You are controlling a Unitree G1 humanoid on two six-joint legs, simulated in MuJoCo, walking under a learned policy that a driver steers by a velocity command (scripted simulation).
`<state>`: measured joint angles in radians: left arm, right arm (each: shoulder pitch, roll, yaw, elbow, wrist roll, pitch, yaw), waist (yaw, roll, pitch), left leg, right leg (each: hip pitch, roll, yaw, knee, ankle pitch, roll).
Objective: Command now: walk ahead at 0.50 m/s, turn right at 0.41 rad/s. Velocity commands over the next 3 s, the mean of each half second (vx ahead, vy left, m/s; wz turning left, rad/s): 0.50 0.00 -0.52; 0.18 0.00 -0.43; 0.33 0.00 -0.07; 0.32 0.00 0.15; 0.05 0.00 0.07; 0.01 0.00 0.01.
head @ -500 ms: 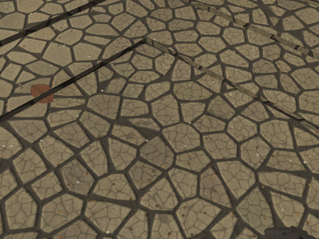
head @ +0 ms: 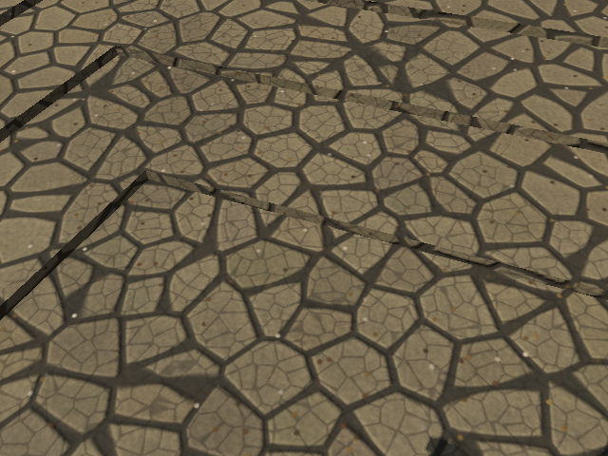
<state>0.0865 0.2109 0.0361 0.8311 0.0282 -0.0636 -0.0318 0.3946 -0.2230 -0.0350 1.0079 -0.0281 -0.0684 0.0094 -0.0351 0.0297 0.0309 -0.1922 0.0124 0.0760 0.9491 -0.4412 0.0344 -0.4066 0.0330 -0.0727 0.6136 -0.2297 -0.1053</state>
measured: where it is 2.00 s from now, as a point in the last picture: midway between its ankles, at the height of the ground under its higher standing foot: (408, 376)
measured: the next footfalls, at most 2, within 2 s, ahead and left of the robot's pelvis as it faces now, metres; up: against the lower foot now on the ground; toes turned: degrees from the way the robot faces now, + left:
left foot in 0.40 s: +0.40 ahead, +0.09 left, +0.00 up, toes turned -15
right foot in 0.86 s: +0.47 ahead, -0.16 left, +0.00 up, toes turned -29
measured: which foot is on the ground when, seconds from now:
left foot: up 0.00-0.38, down 0.40-0.86, up 0.88-1.00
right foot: down 0.00-0.42, up 0.44-0.84, down 0.86-1.00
